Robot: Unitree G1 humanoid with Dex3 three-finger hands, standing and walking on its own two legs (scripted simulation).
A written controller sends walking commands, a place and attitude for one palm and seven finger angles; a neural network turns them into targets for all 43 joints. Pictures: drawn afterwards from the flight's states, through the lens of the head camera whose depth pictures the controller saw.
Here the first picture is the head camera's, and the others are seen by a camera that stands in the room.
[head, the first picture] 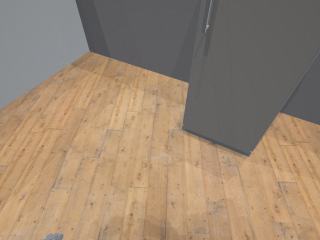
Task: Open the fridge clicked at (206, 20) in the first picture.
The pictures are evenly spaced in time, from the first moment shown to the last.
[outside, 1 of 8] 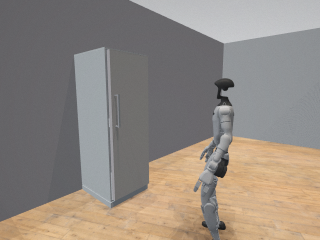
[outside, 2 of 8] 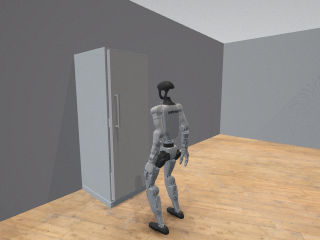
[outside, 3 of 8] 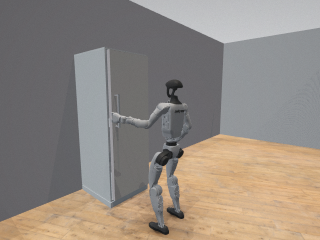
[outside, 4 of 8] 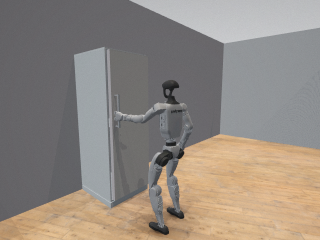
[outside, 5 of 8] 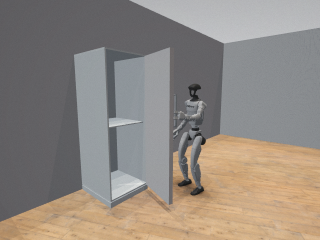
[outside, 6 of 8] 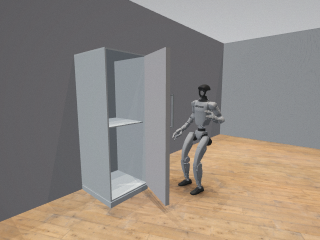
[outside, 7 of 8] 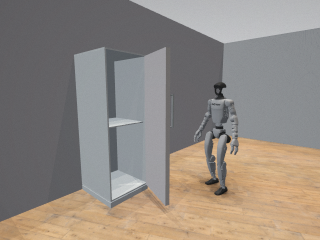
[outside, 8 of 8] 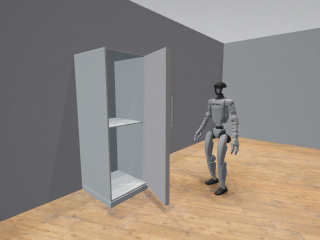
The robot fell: no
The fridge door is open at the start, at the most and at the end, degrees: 0 78 67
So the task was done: yes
